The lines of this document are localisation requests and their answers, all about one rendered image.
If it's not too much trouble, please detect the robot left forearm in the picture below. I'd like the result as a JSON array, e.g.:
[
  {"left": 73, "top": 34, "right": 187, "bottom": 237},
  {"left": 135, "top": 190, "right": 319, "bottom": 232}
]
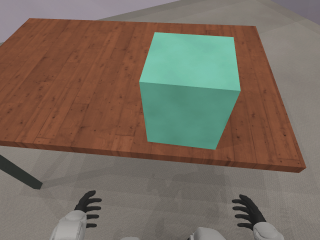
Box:
[{"left": 49, "top": 210, "right": 87, "bottom": 240}]

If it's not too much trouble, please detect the table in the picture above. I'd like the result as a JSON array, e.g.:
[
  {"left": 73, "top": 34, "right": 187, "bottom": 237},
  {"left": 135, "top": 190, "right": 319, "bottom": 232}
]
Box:
[{"left": 0, "top": 18, "right": 307, "bottom": 190}]

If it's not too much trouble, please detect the robot right forearm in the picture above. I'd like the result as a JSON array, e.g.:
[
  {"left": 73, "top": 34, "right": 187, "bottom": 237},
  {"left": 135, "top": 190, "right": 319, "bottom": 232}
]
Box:
[{"left": 253, "top": 222, "right": 284, "bottom": 240}]

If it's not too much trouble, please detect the right robot thigh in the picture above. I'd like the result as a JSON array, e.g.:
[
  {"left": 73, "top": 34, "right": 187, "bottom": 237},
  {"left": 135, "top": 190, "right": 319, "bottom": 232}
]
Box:
[{"left": 189, "top": 227, "right": 226, "bottom": 240}]

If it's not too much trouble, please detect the right robot hand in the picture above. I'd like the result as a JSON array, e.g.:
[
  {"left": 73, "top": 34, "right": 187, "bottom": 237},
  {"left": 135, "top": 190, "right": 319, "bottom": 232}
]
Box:
[{"left": 232, "top": 194, "right": 266, "bottom": 231}]

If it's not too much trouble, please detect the left robot hand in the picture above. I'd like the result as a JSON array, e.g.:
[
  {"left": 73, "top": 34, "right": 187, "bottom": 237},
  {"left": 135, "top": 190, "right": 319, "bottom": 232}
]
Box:
[{"left": 74, "top": 190, "right": 102, "bottom": 228}]

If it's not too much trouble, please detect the carton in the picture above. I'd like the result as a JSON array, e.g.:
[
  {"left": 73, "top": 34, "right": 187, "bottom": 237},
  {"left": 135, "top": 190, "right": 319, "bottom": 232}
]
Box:
[{"left": 139, "top": 32, "right": 241, "bottom": 150}]

